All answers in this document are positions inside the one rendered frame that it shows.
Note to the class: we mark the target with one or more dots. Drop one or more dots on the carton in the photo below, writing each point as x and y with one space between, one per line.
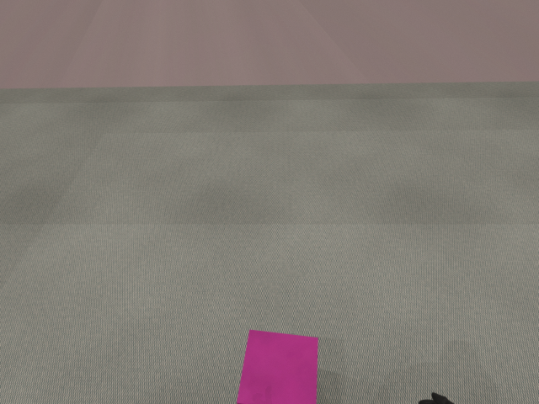
279 368

